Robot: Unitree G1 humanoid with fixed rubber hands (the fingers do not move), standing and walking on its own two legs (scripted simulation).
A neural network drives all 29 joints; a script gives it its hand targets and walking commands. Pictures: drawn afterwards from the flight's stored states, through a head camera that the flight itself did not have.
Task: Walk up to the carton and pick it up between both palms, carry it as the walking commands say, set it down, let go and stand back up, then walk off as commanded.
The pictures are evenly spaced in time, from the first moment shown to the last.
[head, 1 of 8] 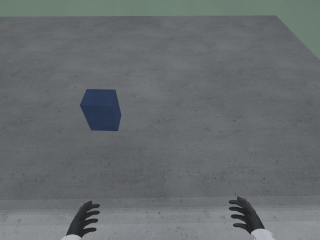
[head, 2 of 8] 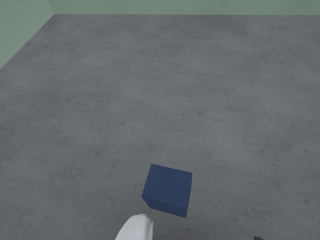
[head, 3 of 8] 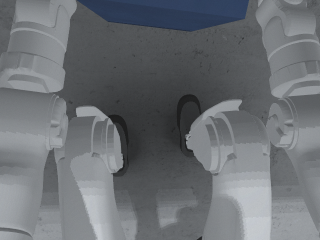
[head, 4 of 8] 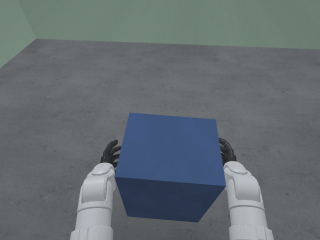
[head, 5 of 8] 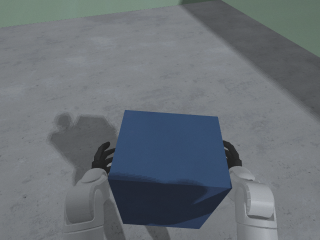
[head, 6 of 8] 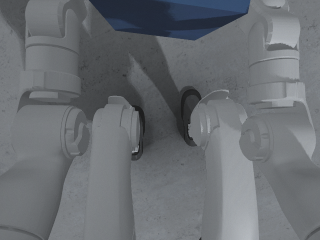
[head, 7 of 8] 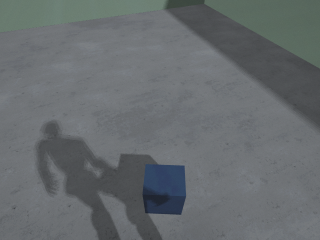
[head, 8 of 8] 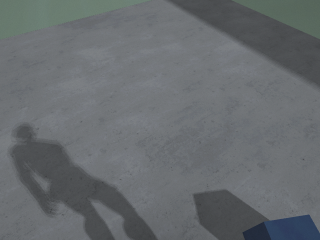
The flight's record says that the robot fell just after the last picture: no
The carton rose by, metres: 0.67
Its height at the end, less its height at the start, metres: +0.00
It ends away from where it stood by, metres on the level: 2.08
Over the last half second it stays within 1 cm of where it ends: yes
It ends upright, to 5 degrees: yes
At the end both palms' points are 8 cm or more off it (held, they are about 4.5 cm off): yes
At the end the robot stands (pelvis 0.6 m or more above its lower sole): yes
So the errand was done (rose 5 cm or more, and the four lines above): yes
